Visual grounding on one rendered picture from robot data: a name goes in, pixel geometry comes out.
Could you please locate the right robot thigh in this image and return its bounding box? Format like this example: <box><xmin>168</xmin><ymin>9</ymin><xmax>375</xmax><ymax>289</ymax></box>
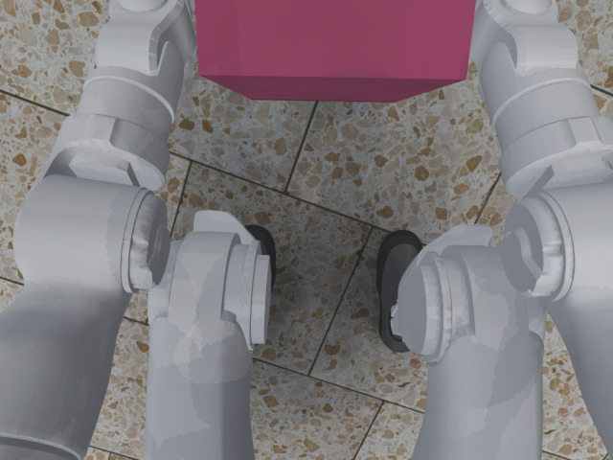
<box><xmin>406</xmin><ymin>245</ymin><xmax>544</xmax><ymax>460</ymax></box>

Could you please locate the robot left upper arm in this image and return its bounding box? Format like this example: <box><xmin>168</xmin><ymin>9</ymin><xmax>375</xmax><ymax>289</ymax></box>
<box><xmin>0</xmin><ymin>174</ymin><xmax>170</xmax><ymax>460</ymax></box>

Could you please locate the carton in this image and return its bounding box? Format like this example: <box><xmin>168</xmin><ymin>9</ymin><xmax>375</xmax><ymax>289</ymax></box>
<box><xmin>194</xmin><ymin>0</ymin><xmax>476</xmax><ymax>103</ymax></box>

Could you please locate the right robot forearm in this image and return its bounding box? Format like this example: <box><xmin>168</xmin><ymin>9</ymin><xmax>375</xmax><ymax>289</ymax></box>
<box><xmin>469</xmin><ymin>0</ymin><xmax>613</xmax><ymax>198</ymax></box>

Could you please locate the right robot shin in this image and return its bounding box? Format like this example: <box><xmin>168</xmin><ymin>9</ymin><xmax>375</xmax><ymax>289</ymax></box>
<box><xmin>391</xmin><ymin>224</ymin><xmax>547</xmax><ymax>352</ymax></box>

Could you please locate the left robot forearm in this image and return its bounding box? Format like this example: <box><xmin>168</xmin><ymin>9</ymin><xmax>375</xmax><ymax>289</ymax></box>
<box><xmin>12</xmin><ymin>0</ymin><xmax>197</xmax><ymax>274</ymax></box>

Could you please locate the robot right upper arm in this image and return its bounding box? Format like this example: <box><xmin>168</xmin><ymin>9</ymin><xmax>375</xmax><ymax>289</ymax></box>
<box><xmin>499</xmin><ymin>181</ymin><xmax>613</xmax><ymax>460</ymax></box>

